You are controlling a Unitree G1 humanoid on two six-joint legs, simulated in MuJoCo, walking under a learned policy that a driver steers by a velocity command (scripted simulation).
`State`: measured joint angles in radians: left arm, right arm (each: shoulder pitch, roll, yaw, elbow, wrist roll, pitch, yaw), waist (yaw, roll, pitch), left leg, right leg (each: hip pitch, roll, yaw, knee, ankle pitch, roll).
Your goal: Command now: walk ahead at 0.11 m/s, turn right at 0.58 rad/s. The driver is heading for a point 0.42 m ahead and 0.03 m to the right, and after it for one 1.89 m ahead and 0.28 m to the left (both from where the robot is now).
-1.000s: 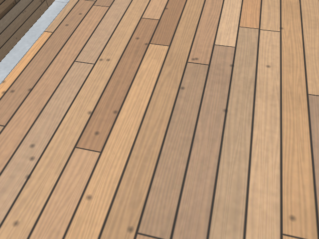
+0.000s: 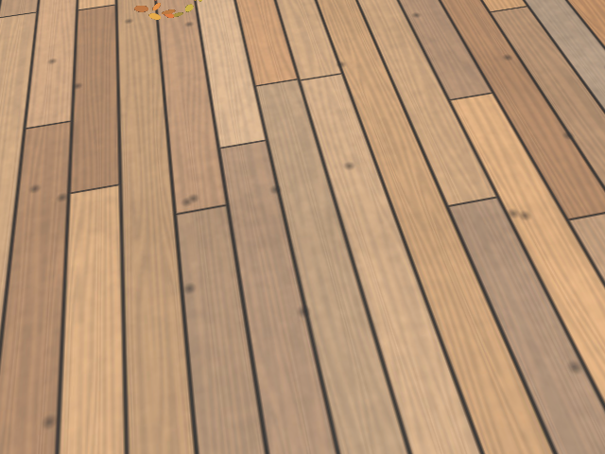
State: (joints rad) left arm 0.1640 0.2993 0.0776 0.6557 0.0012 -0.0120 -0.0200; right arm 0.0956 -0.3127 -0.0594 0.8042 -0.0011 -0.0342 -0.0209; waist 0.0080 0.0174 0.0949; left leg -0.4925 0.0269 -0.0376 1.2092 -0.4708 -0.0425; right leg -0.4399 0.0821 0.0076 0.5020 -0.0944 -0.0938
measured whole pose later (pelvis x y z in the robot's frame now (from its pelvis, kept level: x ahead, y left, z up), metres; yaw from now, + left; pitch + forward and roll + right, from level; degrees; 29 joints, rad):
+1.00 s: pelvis +0.18 +0.03 +0.01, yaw -15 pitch +2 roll -1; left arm 0.45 0.29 0.06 0.79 -0.02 -0.04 0.00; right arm 0.08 -0.31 -0.04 0.74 0.02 -0.08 0.05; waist 0.08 0.02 0.01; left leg -0.52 0.04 0.01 0.59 -0.12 0.01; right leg 0.06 -0.01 0.05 0.26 -0.34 0.02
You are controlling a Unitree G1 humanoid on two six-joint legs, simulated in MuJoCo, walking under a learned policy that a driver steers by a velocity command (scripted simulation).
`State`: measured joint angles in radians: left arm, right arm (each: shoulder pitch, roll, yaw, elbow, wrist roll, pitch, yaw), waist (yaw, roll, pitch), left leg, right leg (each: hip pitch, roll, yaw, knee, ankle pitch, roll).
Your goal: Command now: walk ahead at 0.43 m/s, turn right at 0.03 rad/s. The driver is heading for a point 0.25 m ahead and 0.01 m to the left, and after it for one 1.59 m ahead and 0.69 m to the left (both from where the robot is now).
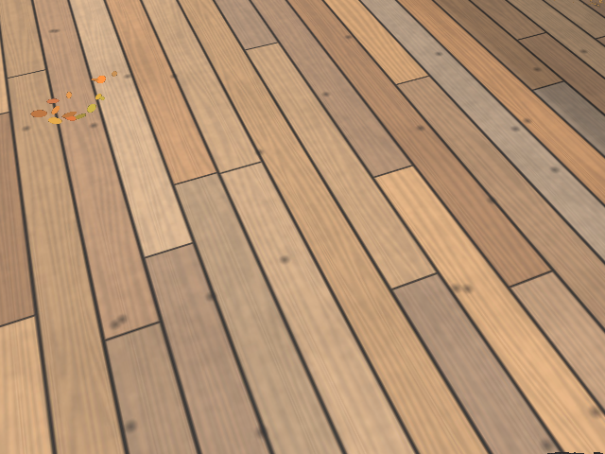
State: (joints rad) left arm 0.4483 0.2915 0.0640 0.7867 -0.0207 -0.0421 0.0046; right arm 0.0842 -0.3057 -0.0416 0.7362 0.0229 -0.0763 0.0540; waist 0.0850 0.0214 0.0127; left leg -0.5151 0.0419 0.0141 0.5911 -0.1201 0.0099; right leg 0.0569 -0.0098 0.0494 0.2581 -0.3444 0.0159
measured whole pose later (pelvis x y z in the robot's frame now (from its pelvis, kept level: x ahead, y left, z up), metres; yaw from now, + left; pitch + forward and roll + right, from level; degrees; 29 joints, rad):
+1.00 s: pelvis +0.17 +0.06 -0.01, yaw +30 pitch +1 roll -1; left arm 0.13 0.32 0.08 0.73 0.01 0.01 0.02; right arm 0.18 -0.32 -0.07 0.61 0.00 0.06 0.01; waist 0.01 -0.03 0.07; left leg -0.32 -0.01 0.00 0.60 -0.30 0.04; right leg -0.39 -0.09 -0.04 0.84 -0.49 0.06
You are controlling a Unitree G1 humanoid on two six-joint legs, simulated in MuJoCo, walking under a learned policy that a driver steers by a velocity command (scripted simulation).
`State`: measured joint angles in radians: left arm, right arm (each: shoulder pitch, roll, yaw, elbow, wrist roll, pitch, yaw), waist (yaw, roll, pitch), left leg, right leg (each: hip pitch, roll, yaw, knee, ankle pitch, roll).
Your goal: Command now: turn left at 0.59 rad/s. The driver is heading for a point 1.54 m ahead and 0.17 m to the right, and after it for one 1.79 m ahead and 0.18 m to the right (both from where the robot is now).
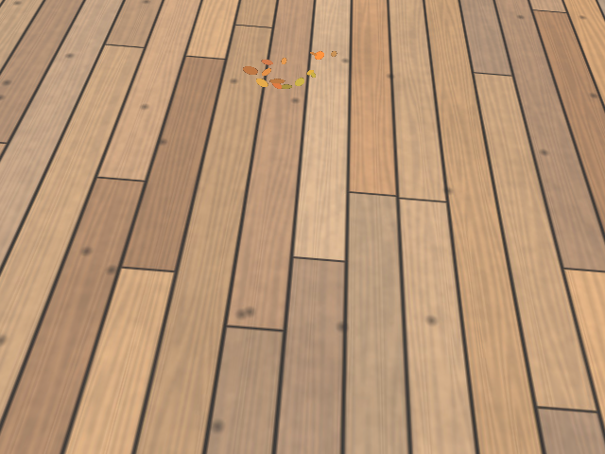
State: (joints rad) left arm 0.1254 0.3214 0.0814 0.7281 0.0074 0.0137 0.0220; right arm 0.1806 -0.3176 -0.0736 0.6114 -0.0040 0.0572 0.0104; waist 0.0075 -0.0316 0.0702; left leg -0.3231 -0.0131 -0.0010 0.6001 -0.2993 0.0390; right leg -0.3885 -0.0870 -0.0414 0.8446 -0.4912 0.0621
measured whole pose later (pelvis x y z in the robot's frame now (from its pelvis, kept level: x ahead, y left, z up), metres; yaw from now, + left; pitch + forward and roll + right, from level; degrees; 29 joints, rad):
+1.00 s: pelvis +0.02 -0.03 +0.01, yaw +6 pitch -2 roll +0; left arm 0.17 0.25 0.01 0.90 0.01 -0.03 0.01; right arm 0.21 -0.24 -0.04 0.87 -0.01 0.02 -0.04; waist 0.00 0.00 0.04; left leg -0.19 -0.04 -0.11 0.49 -0.26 0.00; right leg -0.17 0.01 0.01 0.49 -0.28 -0.01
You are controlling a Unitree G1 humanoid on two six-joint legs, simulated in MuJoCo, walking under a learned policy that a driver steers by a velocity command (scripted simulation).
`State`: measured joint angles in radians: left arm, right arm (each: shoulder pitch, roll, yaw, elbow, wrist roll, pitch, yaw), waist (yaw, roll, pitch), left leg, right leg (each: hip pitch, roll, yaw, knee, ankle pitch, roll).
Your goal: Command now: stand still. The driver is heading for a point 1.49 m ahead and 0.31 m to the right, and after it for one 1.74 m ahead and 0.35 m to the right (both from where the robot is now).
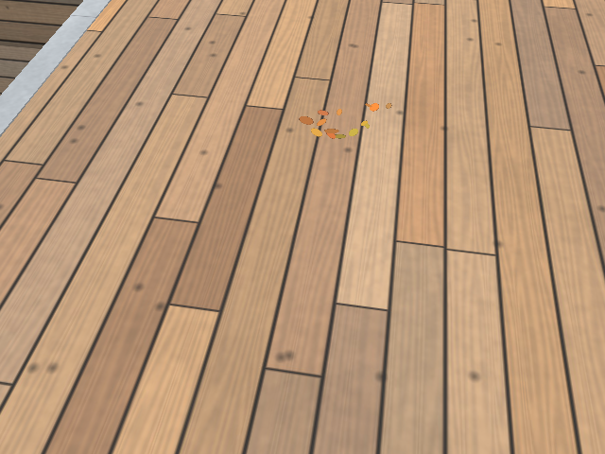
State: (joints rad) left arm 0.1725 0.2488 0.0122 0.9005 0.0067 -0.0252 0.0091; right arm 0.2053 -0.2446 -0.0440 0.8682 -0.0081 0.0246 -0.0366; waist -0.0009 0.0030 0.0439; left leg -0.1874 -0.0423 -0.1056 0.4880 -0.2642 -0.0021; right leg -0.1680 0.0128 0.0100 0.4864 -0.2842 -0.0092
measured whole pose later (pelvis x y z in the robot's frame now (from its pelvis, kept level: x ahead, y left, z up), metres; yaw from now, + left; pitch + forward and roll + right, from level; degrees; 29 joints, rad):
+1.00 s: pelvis +0.01 -0.02 +0.00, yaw +0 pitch -1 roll +0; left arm 0.28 0.23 0.01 1.06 -0.01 -0.02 0.03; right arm 0.26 -0.22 -0.02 1.11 0.01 0.00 -0.05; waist 0.01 0.00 0.01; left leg -0.24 0.00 -0.07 0.60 -0.38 0.00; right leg -0.17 0.05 0.00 0.48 -0.30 -0.06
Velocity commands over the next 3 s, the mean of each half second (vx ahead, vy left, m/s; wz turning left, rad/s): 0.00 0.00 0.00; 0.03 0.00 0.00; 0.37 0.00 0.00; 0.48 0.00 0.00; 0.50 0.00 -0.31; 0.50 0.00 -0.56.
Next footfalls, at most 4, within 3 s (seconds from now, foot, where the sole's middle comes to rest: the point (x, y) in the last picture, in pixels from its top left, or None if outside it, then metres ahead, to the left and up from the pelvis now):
1.20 left None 0.10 0.13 -0.78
1.68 right None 0.47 -0.09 -0.77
2.20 left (257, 348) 0.78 0.15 -0.77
2.74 right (372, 274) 1.00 -0.16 -0.77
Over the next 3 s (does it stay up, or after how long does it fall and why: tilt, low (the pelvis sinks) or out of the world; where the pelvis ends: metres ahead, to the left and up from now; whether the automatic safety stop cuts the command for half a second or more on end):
stays up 1.00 -0.09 0.01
